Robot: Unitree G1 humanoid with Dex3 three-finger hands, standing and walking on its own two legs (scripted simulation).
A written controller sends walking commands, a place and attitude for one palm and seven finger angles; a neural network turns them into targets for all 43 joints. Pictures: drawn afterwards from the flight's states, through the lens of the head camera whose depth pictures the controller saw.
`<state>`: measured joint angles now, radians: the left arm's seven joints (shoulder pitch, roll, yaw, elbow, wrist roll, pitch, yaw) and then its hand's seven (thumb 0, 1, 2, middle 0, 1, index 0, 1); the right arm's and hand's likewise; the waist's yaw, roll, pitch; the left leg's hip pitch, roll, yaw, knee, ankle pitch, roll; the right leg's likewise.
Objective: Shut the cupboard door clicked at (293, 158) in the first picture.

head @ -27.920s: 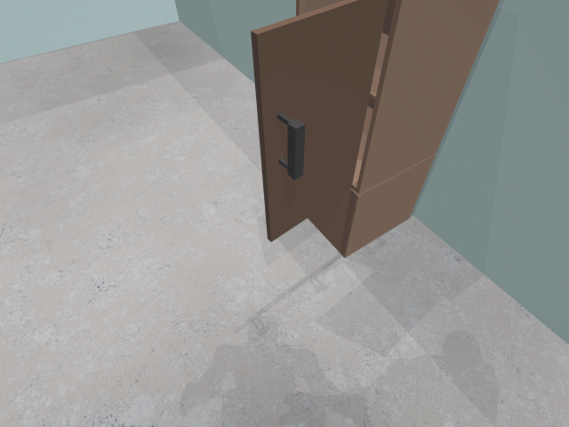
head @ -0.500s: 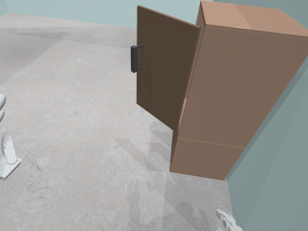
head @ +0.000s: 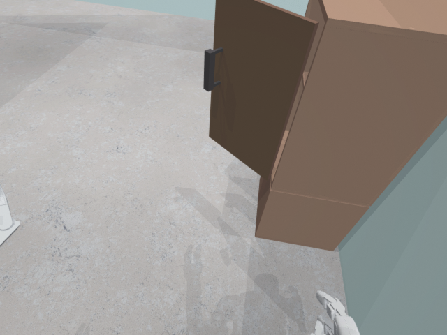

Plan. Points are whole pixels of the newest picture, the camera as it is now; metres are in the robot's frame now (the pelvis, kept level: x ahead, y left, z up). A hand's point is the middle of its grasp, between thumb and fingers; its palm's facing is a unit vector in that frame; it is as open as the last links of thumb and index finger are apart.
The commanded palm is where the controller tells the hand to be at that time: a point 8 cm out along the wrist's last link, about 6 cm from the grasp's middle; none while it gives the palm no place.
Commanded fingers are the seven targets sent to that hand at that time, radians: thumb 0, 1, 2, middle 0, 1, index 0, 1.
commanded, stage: stop stepping back and stand still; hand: left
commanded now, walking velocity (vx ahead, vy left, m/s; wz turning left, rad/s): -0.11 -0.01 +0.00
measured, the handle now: (214, 69) +0.94 +0.07 +0.01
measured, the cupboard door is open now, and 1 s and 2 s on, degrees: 53 53 53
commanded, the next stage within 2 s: let the arm hang, fingers relaxed in 0.30 s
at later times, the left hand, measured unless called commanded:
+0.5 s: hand (49, 259) +0.22 +0.28 +0.05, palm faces +0.22 -0.84 -0.49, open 7.4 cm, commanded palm none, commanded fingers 0.00 0.90 0.90 -0.20 -0.30 -0.20 -0.30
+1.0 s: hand out of the picture -0.05 +0.24 -0.16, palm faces +0.02 -0.96 -0.27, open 7.3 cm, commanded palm none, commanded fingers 0.00 0.90 0.90 -0.20 -0.30 -0.20 -0.30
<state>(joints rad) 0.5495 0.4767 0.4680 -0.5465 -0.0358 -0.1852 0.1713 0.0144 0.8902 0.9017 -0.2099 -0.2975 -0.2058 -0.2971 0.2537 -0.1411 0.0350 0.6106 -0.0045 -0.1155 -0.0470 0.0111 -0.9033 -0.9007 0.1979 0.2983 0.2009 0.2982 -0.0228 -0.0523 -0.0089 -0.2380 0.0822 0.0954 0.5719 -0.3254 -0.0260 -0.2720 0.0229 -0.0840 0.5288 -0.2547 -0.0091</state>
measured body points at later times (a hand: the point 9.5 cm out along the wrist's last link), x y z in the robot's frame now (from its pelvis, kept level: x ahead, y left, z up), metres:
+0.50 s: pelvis +0.00 +0.02 +0.00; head +0.00 +0.00 +0.45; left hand +0.20 +0.33 +0.08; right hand +0.17 -0.24 -0.10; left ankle -0.02 +0.13 -0.73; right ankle +0.02 -0.09 -0.73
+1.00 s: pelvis -0.02 +0.03 +0.01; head +0.00 +0.03 +0.46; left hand -0.05 +0.29 -0.14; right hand -0.04 -0.21 -0.14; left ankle -0.02 +0.13 -0.73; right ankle +0.02 -0.09 -0.73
